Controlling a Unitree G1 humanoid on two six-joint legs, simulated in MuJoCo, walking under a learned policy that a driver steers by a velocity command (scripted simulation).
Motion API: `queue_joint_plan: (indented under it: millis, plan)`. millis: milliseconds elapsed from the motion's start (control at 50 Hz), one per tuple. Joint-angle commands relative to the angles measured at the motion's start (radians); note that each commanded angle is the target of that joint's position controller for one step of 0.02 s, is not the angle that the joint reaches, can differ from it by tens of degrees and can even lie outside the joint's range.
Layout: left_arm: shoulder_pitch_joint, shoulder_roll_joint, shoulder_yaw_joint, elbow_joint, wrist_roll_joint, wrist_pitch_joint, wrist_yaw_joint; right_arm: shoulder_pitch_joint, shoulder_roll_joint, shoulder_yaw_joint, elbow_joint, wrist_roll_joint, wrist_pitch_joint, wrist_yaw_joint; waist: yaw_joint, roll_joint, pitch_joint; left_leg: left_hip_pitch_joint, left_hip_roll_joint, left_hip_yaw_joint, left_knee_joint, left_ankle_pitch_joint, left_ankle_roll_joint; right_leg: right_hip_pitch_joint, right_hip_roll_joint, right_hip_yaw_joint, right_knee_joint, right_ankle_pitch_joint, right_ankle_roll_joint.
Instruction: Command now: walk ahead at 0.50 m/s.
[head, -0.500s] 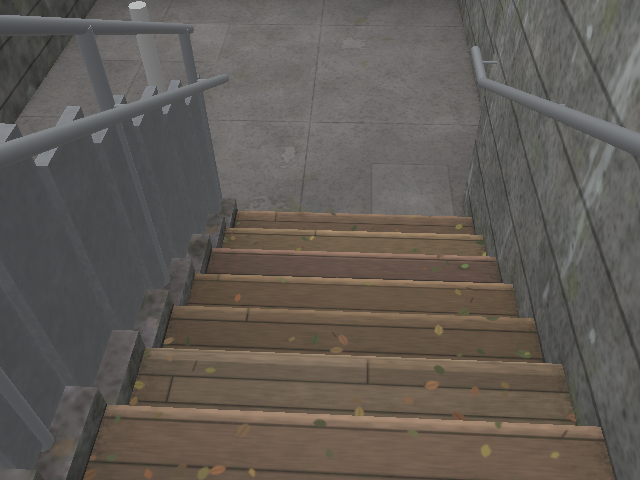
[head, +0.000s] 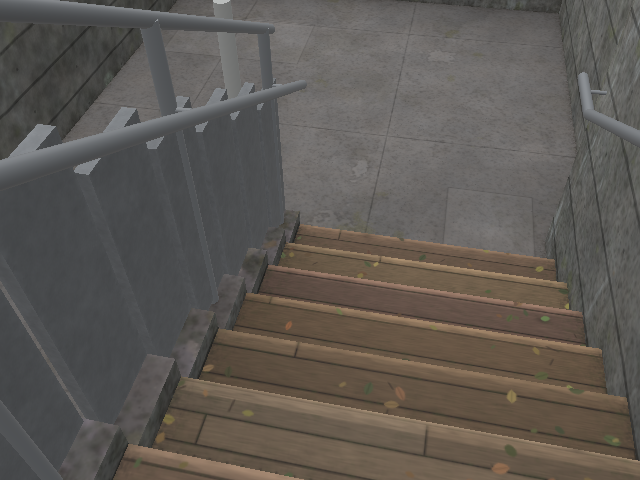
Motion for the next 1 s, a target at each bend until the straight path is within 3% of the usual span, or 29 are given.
queue_joint_plan:
  millis: [20,40,80,100,120,140,160,180,200,220,240,300,320,360,400,460,600,640,660,680,700,720,740,760,800,880,920,940,1000]
  plan:
    - [0.047,0.130,0.034,-0.036,0.001,0.026,0.015,-0.124,-0.016,0.011,-0.094,0.027,-0.012,0.017,0.036,-0.131,0.172,-0.004,0.007,0.018,-0.154,-0.144,-0.018,-0.019,-0.199,0.256,-0.072,0.502,-0.161]
    - [0.047,0.141,0.040,-0.024,0.004,0.029,0.014,-0.089,-0.032,0.004,-0.086,0.029,-0.017,0.013,0.011,-0.135,0.159,0.046,0.013,0.030,-0.164,-0.236,0.000,0.006,-0.209,0.272,0.007,0.591,-0.160]
    - [0.017,0.135,0.038,0.005,-0.002,0.020,0.001,0.269,-0.114,-0.038,0.051,0.006,-0.024,0.000,-0.155,-0.082,0.045,0.438,0.008,0.093,-0.227,-0.155,0.052,-0.074,-0.144,0.199,0.402,0.733,-0.119]
    - [0.046,0.093,0.040,0.032,-0.009,-0.001,-0.017,0.495,-0.151,-0.052,0.132,-0.018,-0.018,0.000,-0.230,0.048,-0.061,0.794,0.098,0.017,-0.064,0.097,0.113,-0.361,-0.002,0.137,0.859,0.357,-0.047]
    - [0.177,0.026,0.020,0.023,-0.019,-0.026,-0.029,0.523,-0.146,-0.023,0.147,-0.016,-0.011,0.010,-0.172,0.271,-0.154,1.056,0.200,-0.090,0.248,0.354,0.165,-0.706,0.049,0.193,1.190,-0.184,-0.014]
    - [0.185,0.082,0.018,-0.042,-0.044,-0.052,-0.038,0.571,-0.211,-0.048,0.156,0.017,0.008,0.013,-0.187,0.349,-0.316,1.125,0.326,-0.352,0.133,0.024,0.291,-0.827,0.042,0.242,1.262,-0.148,0.017]
    - [0.018,0.098,0.014,-0.132,-0.062,-0.052,-0.028,0.543,-0.229,-0.057,0.179,0.040,0.023,0.006,-0.189,0.242,-0.258,1.045,0.369,-0.522,-0.115,-0.628,0.347,-0.956,-0.015,0.164,1.068,0.023,0.029]
    - [-0.144,0.131,0.024,-0.157,-0.047,-0.021,0.003,0.419,-0.103,-0.017,0.152,0.010,0.027,0.001,-0.166,-0.010,-0.066,0.786,0.312,-0.475,-0.243,-0.860,0.283,-0.936,-0.074,0.082,1.015,0.165,0.004]
    - [-0.146,0.102,0.016,-0.176,-0.034,0.002,0.019,0.330,-0.117,-0.011,0.145,-0.005,0.011,-0.003,-0.114,-0.002,0.007,0.597,0.348,-0.558,-0.244,-0.858,0.311,-0.883,-0.093,0.097,1.010,0.235,0.003]
    - [-0.121,0.123,0.031,-0.148,-0.014,0.011,0.018,0.209,-0.025,0.022,0.111,-0.030,-0.026,-0.001,-0.044,-0.112,0.086,0.370,0.291,-0.466,-0.166,-0.784,0.243,-0.799,-0.150,0.205,0.731,0.463,-0.020]
    - [-0.083,0.143,0.045,-0.132,-0.007,0.012,0.012,0.177,0.015,0.034,0.107,-0.036,-0.038,0.005,-0.014,-0.052,0.105,0.247,0.226,-0.354,-0.142,-0.670,0.202,-0.714,-0.168,0.207,0.636,0.522,-0.030]
    - [-0.123,0.074,0.044,-0.167,0.045,0.001,-0.002,0.290,-0.072,0.017,0.171,-0.019,-0.039,-0.057,-0.017,0.064,0.067,0.169,0.121,-0.190,-0.162,-0.303,0.219,-0.564,-0.181,0.131,0.281,0.699,0.032]
    - [-0.107,0.075,0.045,-0.157,0.028,-0.004,-0.017,0.335,-0.073,0.016,0.192,-0.028,-0.039,-0.071,-0.009,0.067,0.016,0.235,0.132,-0.196,-0.107,-0.257,0.226,-0.577,-0.176,0.127,0.300,0.796,0.032]
    - [-0.232,0.124,0.060,-0.212,0.016,-0.007,-0.036,0.404,-0.052,0.018,0.215,0.012,-0.051,-0.083,-0.055,0.019,0.038,0.372,0.128,-0.194,-0.058,-0.402,0.196,-0.718,-0.196,0.191,0.123,0.952,0.007]
    - [-0.341,0.111,0.054,-0.250,0.038,-0.008,-0.056,0.458,-0.011,0.035,0.230,0.034,-0.048,-0.098,-0.090,0.001,0.087,0.331,0.067,-0.122,-0.005,-0.585,0.160,-0.663,-0.159,0.153,-0.145,1.179,-0.008]
    - [-0.418,0.062,0.041,-0.286,0.049,-0.009,-0.089,0.436,-0.037,0.039,0.213,0.012,-0.026,-0.116,-0.124,0.007,0.096,0.125,0.013,-0.062,0.032,-0.686,0.138,-0.363,-0.087,0.073,-0.250,1.332,-0.010]
    - [-0.466,0.087,0.033,-0.320,-0.004,-0.028,-0.125,0.482,-0.064,0.017,0.216,0.013,0.031,-0.138,-0.182,0.019,0.172,0.414,0.064,-0.220,0.397,-0.573,0.164,-0.410,-0.137,0.105,-0.550,1.002,0.001]
    - [-0.163,0.132,0.062,-0.203,0.010,-0.033,-0.111,0.438,-0.058,0.015,0.241,0.021,0.023,-0.123,-0.041,-0.030,0.081,0.318,0.018,-0.152,0.700,-0.427,0.132,-0.029,-0.137,0.043,-0.627,1.071,-0.065]
    - [0.055,0.178,0.082,-0.125,0.025,-0.027,-0.103,0.464,-0.027,0.014,0.262,0.016,-0.005,-0.091,0.039,-0.174,-0.028,0.048,-0.120,-0.077,1.105,-0.708,0.076,0.350,-0.199,0.097,-0.500,1.354,-0.129]
    - [0.121,0.188,0.058,-0.092,0.017,-0.021,-0.111,0.614,0.048,0.034,0.263,0.033,-0.032,-0.062,-0.007,-0.363,-0.222,-0.333,-0.206,-0.097,1.509,-1.362,0.021,0.752,-0.358,0.229,-0.132,1.544,-0.228]
    - [0.147,0.221,0.069,-0.093,-0.008,0.002,-0.110,0.602,-0.052,0.026,0.215,0.052,-0.057,-0.051,0.017,-0.395,-0.344,-0.427,-0.162,-0.140,1.597,-1.340,-0.010,0.776,-0.424,0.397,-0.197,1.242,-0.298]
    - [0.152,0.278,0.084,-0.058,-0.028,0.011,-0.100,0.463,-0.059,0.028,0.132,0.080,-0.068,-0.056,0.027,-0.420,-0.298,-0.588,-0.145,-0.070,1.553,-1.212,-0.020,0.735,-0.501,0.595,-0.408,0.723,-0.379]
    - [0.044,0.132,0.046,-0.065,-0.017,0.019,-0.084,0.287,-0.069,0.016,0.110,0.052,-0.034,-0.085,0.006,-0.151,-0.099,-0.626,-0.097,0.037,1.506,-1.076,-0.012,0.511,-0.424,0.567,-0.567,0.471,-0.300]
    - [-0.053,0.151,0.038,-0.088,0.019,0.001,-0.082,0.295,-0.044,0.021,0.102,0.055,-0.015,-0.096,-0.050,-0.123,-0.035,-0.532,-0.052,-0.021,1.383,-0.918,-0.001,0.300,-0.465,0.623,-0.590,0.405,-0.336]
    - [-0.238,0.030,-0.008,-0.134,0.043,-0.039,-0.095,0.328,-0.078,-0.012,0.117,0.028,0.008,-0.097,-0.172,-0.012,0.101,-0.346,0.018,-0.115,1.064,-0.681,0.024,-0.108,-0.335,0.459,-0.530,0.539,-0.239]
    - [-0.139,0.127,0.012,-0.063,0.040,-0.044,-0.033,0.219,0.018,-0.005,0.061,-0.041,-0.011,-0.073,-0.155,-0.167,0.036,-0.080,0.034,-0.004,0.529,-0.391,-0.031,-0.248,-0.213,0.228,-0.514,0.979,-0.208]
    - [-0.124,0.167,0.023,-0.057,0.040,-0.045,-0.036,0.262,-0.006,-0.010,0.069,-0.009,-0.007,-0.051,-0.168,-0.145,-0.002,-0.053,0.018,0.003,0.559,-0.317,-0.020,-0.204,-0.240,0.250,-0.480,0.950,-0.227]
    - [-0.029,0.131,0.022,-0.020,0.008,-0.053,-0.028,0.148,-0.048,-0.021,0.032,0.005,-0.013,-0.047,-0.110,-0.115,0.049,-0.270,0.049,-0.076,0.426,-0.196,-0.001,-0.016,-0.238,0.290,-0.430,0.780,-0.212]
    - [0.011,0.092,0.007,-0.026,0.008,-0.048,-0.004,-0.026,-0.051,-0.009,-0.035,-0.033,-0.035,-0.024,-0.053,-0.082,0.113,-0.275,0.036,-0.054,0.099,0.023,0.023,-0.004,-0.198,0.259,-0.331,0.550,-0.172]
